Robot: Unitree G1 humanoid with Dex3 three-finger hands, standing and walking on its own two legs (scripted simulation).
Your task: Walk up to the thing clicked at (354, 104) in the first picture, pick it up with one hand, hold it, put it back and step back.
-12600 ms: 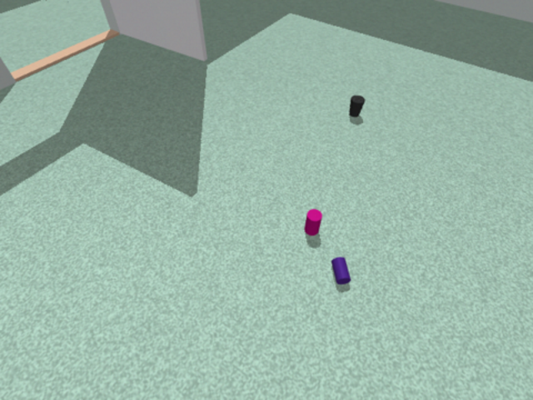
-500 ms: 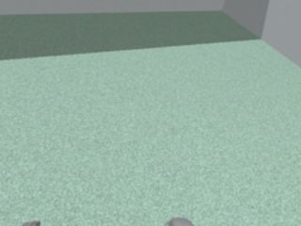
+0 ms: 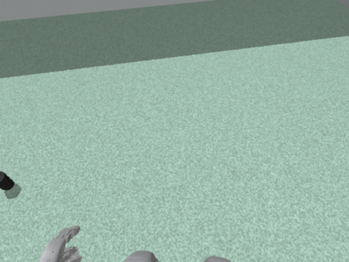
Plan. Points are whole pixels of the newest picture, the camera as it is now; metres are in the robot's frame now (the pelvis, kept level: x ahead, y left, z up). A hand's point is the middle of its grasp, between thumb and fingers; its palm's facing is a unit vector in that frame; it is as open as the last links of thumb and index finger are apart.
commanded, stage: walk up
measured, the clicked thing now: (3, 182) +0.56 +1.08 -0.71
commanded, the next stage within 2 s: none
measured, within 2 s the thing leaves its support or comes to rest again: neither
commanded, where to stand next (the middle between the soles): +0.56 -0.04 m, yaw +1 degrees
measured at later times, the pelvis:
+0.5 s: pelvis +0.23 +0.01 +0.00, yaw +2 degrees
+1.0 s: pelvis +0.39 -0.07 +0.00, yaw +0 degrees
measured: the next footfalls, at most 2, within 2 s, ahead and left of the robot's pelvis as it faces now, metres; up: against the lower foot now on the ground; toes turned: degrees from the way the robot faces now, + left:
left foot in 0.32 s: +0.31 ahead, +0.12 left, +0.00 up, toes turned +5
right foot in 0.76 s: +0.46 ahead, -0.18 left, +0.00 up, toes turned -3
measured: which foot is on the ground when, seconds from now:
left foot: up 0.00-0.30, down 0.32-0.80, up 0.82-1.00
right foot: down 0.00-0.36, up 0.38-0.74, down 0.76-1.00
